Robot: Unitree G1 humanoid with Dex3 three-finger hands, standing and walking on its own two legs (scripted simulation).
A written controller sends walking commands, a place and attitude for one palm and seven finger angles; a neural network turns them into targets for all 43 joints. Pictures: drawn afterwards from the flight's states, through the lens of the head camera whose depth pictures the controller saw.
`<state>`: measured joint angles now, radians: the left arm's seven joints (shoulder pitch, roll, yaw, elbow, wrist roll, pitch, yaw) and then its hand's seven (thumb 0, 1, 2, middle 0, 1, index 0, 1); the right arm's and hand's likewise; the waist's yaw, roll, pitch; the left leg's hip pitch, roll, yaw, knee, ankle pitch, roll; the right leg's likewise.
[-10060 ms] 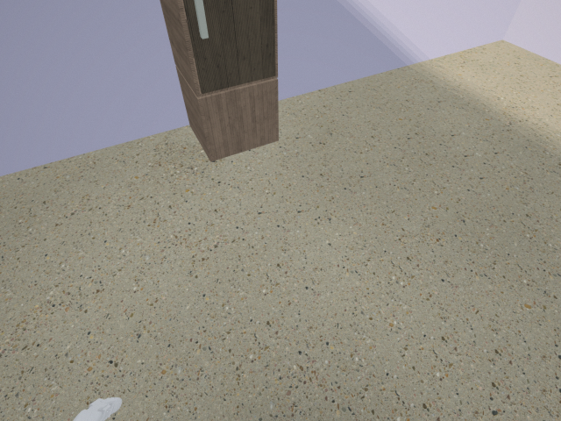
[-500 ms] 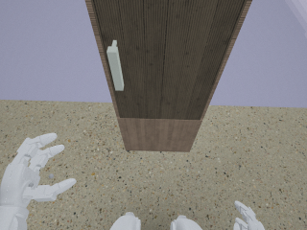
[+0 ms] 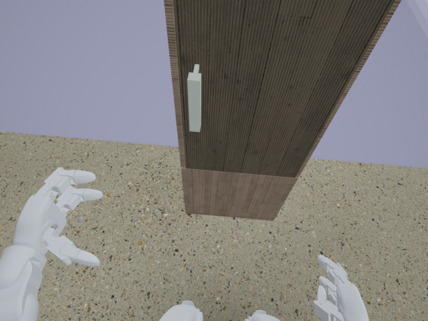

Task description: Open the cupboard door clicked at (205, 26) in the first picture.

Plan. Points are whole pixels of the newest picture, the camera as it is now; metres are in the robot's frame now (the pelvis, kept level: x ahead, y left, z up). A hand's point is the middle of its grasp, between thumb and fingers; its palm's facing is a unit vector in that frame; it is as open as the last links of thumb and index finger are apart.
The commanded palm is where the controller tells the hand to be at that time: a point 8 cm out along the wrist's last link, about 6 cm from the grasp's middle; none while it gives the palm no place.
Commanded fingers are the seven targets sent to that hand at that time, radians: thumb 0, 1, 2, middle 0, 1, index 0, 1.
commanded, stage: raise the hand with hooked fingers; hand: left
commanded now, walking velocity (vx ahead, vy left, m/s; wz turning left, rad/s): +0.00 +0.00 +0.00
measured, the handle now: (195, 99) +0.59 +0.09 +0.05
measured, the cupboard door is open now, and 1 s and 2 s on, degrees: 0 0 0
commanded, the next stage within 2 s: move the hooked fingers beside the handle in 0.68 s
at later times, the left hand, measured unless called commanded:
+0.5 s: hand (85, 196) +0.30 +0.25 +0.06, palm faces +0.00 -1.00 -0.04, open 14.0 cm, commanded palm +0.27 +0.30 +0.07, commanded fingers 0.00 -0.50 0.30 -0.30 -1.20 -0.30 -1.20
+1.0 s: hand (107, 188) +0.32 +0.22 +0.07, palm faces -0.02 -1.00 -0.03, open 14.0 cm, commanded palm +0.30 +0.27 +0.06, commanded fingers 0.00 -0.50 0.30 -0.30 -1.20 -0.30 -1.20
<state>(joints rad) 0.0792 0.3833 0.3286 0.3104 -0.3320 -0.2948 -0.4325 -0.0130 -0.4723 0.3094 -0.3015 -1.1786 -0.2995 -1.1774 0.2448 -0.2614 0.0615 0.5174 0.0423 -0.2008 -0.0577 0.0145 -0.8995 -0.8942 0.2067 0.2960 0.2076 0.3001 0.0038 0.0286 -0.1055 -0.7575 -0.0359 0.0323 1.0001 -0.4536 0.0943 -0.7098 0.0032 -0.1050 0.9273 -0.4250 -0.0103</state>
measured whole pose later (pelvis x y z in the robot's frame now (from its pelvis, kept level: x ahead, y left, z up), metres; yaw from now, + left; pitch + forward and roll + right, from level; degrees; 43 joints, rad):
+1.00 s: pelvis +0.00 -0.04 +0.00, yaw +0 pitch +12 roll -2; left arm -0.15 0.40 0.37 0.51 -0.34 -0.34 -0.48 -0.02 -0.50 0.30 -0.31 -1.20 -0.30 -1.20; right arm 0.25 -0.28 0.05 0.57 0.05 -0.17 -0.07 0.01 -0.90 -0.89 0.21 0.30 0.21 0.30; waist -0.02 0.02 -0.09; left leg -0.76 -0.01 0.01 0.99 -0.45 0.05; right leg -0.72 0.03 -0.12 0.92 -0.43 -0.06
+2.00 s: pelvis +0.01 -0.02 -0.01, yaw -2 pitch +19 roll -3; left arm -0.72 0.44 0.36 1.04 -0.15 -0.44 -0.26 -0.02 -0.50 0.30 -0.30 -1.20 -0.30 -1.20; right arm 0.34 -0.27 0.04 0.63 0.01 0.02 -0.02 0.01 -0.90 -0.89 0.21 0.30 0.21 0.30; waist -0.13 0.02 -0.11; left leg -0.91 0.00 0.05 1.04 -0.47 0.08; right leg -0.88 0.03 -0.08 0.98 -0.44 -0.03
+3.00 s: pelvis +0.02 -0.02 -0.01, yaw -3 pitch +22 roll -4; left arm -0.83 0.49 0.39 1.16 -0.12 -0.43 -0.24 -0.02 -0.50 0.30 -0.30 -1.20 -0.30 -1.20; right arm 0.37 -0.27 0.05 0.59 0.00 0.10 0.01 0.01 -0.90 -0.89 0.20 0.30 0.21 0.30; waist -0.17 0.02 -0.12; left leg -0.95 0.02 0.04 1.05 -0.49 0.07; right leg -0.91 0.06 -0.09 0.97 -0.44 -0.04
